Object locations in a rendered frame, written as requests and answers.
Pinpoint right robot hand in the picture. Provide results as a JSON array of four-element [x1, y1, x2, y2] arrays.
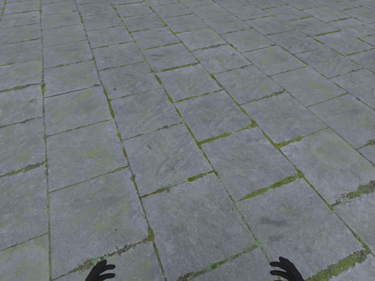
[[270, 256, 304, 281]]

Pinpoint left robot hand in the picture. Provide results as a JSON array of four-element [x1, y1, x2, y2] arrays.
[[85, 259, 115, 281]]

